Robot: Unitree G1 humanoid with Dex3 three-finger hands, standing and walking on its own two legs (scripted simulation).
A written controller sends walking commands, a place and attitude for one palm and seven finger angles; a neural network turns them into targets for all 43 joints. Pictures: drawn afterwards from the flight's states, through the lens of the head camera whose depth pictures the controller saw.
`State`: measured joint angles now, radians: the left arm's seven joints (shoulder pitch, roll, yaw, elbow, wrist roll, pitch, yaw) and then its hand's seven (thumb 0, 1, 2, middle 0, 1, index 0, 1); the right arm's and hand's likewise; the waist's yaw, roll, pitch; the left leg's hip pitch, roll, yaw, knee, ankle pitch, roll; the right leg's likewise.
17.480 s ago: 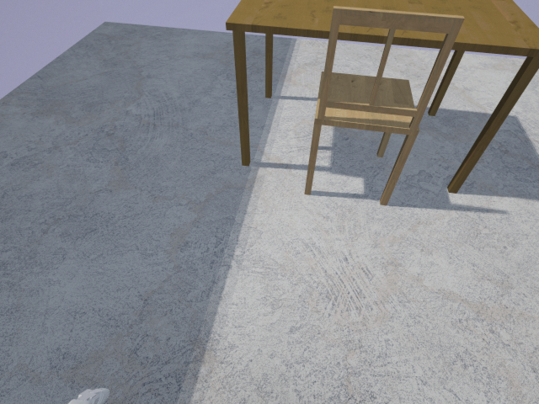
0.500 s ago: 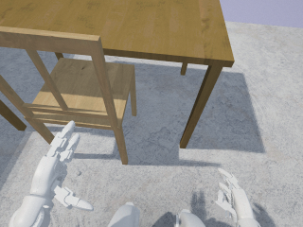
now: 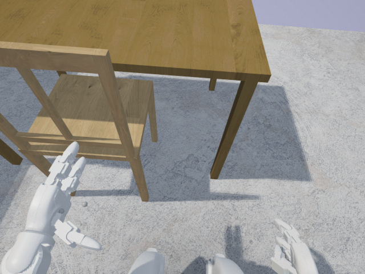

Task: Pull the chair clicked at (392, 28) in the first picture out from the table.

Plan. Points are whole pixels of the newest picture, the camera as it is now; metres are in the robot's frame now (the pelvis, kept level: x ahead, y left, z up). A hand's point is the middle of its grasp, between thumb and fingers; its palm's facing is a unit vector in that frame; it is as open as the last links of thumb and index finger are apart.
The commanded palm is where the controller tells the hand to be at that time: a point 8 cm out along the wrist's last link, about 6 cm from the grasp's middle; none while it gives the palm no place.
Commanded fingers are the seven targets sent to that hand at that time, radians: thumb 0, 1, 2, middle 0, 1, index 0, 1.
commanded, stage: raise the hand toward the chair's back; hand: left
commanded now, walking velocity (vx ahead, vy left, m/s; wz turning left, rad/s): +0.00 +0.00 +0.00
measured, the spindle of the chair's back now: (49, 108) +0.50 +0.39 +0.00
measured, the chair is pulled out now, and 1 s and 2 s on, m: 0.00 0.00 0.00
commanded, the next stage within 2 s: aim the fingers beside a spindle in 0.20 s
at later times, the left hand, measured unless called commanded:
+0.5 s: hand (91, 203) +0.25 +0.19 +0.04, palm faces -0.04 -1.00 -0.05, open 16.9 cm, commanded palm +0.23 +0.25 +0.04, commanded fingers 0.00 -0.50 0.30 -0.06 -0.08 -0.06 -0.08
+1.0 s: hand (101, 188) +0.28 +0.19 +0.02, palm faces -0.05 -1.00 -0.05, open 16.9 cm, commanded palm +0.27 +0.25 +0.03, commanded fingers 0.00 -0.50 0.30 -0.06 -0.08 -0.06 -0.08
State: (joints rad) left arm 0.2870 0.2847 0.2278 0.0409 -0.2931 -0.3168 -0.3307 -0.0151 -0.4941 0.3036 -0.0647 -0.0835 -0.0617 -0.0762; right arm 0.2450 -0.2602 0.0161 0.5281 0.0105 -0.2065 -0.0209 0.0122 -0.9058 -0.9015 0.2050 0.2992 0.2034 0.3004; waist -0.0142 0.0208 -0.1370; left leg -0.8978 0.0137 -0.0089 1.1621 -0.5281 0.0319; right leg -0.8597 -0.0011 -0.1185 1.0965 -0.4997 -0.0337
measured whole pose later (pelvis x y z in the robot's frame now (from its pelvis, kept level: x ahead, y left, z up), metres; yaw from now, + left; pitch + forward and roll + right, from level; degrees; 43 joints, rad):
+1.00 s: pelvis -0.01 -0.01 -0.02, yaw +0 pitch +18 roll -2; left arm 0.05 0.28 0.23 0.25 -0.26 -0.36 -0.33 -0.02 -0.50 0.30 -0.07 -0.08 -0.06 -0.08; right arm 0.23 -0.26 0.03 0.56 0.01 -0.21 -0.02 0.01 -0.91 -0.90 0.21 0.30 0.20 0.30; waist -0.02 0.03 -0.16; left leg -1.01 0.02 -0.01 1.23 -0.53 0.02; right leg -0.99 0.00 -0.12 1.18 -0.52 -0.05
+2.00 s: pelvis -0.01 +0.00 -0.03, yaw -2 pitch +23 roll -2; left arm -0.21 0.30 0.28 0.50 -0.21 -0.41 -0.28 -0.02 -0.49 0.30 -0.07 -0.08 -0.06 -0.08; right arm 0.23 -0.25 0.03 0.57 0.00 -0.09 0.00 0.01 -0.91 -0.90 0.21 0.30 0.20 0.30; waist -0.05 0.02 -0.17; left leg -1.14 0.02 0.01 1.29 -0.55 0.03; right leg -1.12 0.00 -0.09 1.24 -0.52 -0.04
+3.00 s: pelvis -0.02 +0.00 -0.04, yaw -1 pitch +24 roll -3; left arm -0.40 0.34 0.30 0.67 -0.19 -0.41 -0.28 -0.02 -0.50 0.30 -0.07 -0.08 -0.06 -0.08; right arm 0.24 -0.26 0.03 0.59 0.00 -0.09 -0.01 0.01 -0.91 -0.90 0.21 0.30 0.20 0.30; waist -0.07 0.02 -0.17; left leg -1.18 0.02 0.00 1.31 -0.55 0.03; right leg -1.15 0.00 -0.10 1.26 -0.52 -0.04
